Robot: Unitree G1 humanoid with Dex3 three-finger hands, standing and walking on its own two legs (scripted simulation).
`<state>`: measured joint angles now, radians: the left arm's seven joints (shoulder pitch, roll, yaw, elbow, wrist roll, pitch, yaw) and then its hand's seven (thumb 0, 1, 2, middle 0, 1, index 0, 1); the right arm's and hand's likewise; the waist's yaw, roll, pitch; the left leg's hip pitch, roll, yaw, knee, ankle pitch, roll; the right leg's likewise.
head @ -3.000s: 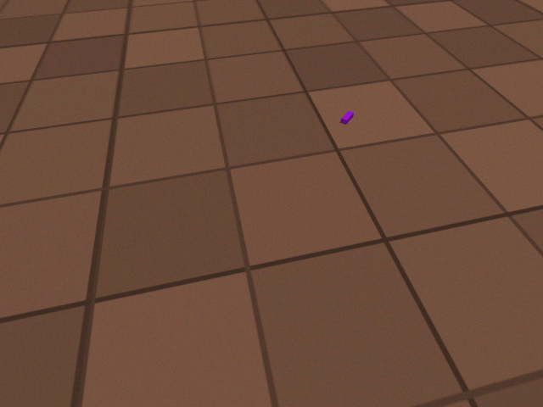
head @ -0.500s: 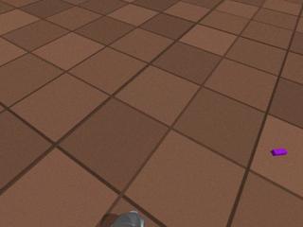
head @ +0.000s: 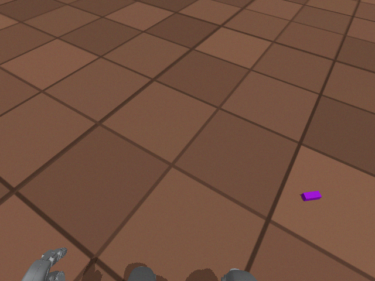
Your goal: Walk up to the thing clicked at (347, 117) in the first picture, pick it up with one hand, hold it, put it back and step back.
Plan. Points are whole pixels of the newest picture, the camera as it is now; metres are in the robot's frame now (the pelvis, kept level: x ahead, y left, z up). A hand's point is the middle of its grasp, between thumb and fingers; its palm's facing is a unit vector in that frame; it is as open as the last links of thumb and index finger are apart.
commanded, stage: walk up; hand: left
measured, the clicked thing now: (311, 196) +0.64 -0.70 -0.71
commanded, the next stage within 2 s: none
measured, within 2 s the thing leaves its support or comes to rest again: neither
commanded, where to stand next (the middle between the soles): +0.30 -0.98 m, yaw +10 degrees
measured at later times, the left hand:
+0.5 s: hand out of the picture +0.14 +0.09 -0.14, palm faces -0.04 -0.94 -0.33, open 7.4 cm
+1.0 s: hand (248, 264) +0.19 -0.13 -0.14, palm faces +0.00 -0.95 -0.32, open 7.4 cm
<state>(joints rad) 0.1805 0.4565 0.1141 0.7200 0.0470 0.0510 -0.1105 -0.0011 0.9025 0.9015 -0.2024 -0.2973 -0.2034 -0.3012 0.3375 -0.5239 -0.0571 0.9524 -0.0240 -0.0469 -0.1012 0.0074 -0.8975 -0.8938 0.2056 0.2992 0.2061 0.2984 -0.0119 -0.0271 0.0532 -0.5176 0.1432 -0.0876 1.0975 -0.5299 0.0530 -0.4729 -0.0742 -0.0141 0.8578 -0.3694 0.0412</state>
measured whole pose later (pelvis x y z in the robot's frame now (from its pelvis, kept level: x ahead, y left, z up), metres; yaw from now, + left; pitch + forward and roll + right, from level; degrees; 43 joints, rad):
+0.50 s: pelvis +0.07 -0.21 +0.01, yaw +2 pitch -1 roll +0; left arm 0.26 0.51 0.12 0.78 0.06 0.12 -0.12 0.00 0.90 0.90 -0.20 -0.30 -0.20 -0.30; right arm 0.39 -0.50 -0.04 0.90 -0.04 -0.10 -0.08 0.00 -0.89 -0.89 0.21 0.30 0.21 0.30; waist -0.02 -0.12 0.06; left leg -0.44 0.16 -0.01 0.78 -0.34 0.02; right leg -0.55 -0.12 0.08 0.99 -0.43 0.02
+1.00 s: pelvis +0.13 -0.41 +0.02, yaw +5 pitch -2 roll +0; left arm 0.24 0.48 0.08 0.76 0.05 0.11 -0.08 0.00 0.90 0.90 -0.20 -0.30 -0.20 -0.30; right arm 0.36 -0.42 -0.03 0.88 0.00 -0.10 -0.10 0.00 -0.89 -0.89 0.21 0.30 0.21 0.30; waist 0.01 -0.12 0.11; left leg -0.42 0.05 0.08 0.75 -0.30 0.03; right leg -0.57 0.03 0.12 1.18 -0.42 -0.02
